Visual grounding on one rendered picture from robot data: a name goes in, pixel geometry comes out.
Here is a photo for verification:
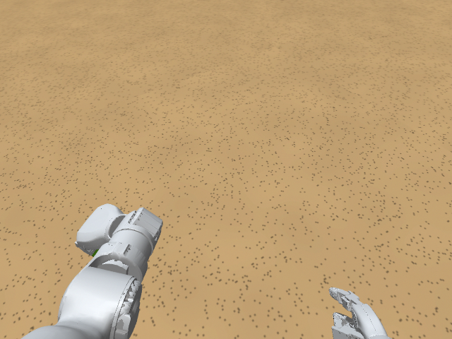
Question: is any left robot hand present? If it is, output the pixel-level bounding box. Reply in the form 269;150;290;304
75;203;124;256

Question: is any right robot hand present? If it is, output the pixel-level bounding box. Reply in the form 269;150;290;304
329;287;388;339

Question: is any left robot arm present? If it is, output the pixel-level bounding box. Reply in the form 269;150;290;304
21;207;163;339

